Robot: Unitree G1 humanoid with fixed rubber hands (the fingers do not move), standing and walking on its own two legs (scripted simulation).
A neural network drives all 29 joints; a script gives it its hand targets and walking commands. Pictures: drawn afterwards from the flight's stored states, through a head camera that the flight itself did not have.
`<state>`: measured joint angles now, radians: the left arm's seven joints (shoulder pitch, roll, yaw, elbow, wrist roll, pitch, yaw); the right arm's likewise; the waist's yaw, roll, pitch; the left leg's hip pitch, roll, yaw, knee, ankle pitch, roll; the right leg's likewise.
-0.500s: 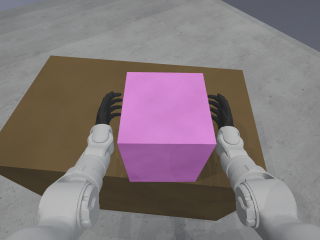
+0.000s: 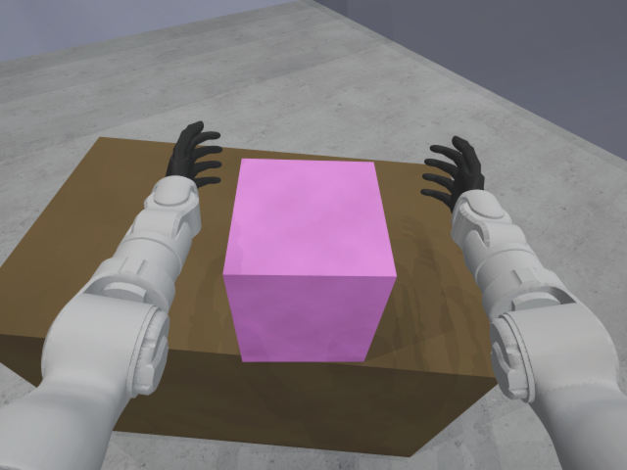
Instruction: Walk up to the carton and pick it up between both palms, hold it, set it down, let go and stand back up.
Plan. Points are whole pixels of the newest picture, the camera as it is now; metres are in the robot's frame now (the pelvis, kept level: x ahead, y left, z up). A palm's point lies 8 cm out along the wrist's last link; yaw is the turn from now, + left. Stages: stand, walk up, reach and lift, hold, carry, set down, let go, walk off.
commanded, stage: set down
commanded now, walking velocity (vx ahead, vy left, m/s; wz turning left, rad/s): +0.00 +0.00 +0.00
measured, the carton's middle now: (305, 265) +0.43 +0.00 -0.01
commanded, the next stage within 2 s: none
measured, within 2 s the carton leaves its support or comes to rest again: neither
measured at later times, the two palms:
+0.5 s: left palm (160, 185) +0.43 +0.18 +0.15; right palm (459, 195) +0.43 -0.20 +0.14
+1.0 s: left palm (167, 268) +0.36 +0.18 +0.08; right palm (462, 278) +0.35 -0.20 +0.07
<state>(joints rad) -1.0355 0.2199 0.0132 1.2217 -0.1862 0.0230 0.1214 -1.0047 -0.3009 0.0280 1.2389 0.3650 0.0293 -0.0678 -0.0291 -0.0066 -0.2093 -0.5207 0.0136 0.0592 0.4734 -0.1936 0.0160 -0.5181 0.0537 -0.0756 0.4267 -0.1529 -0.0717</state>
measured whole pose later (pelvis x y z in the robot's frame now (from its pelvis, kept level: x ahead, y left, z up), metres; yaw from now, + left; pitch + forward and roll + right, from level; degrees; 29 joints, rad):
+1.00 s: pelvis +0.01 +0.00 +0.01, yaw +0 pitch +1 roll +0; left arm -0.38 0.10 0.11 0.46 -0.03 0.22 0.08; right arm -0.39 -0.19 -0.04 0.63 0.24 0.05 -0.07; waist -0.03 -0.02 -0.02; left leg -0.18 0.00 0.05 0.34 -0.18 0.02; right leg -0.18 0.06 -0.04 0.30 -0.14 -0.07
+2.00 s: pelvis +0.03 +0.01 +0.01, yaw +1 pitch -2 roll +0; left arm 0.10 0.13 -0.05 0.62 -0.09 -0.36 0.07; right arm 0.07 -0.13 0.01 0.77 0.16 -0.44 0.00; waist -0.01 -0.02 0.02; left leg -0.13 -0.02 0.02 0.40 -0.24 0.02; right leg -0.13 0.05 -0.04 0.37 -0.21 -0.06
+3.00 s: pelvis +0.03 +0.01 +0.01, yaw +0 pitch -3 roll +0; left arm 0.20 0.20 -0.01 0.51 -0.02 0.05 0.01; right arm 0.19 -0.14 -0.04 0.68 0.01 -0.19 0.02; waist 0.02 -0.02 0.07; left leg -0.09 -0.01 0.04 0.36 -0.22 0.02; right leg -0.10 0.06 -0.03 0.33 -0.19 -0.06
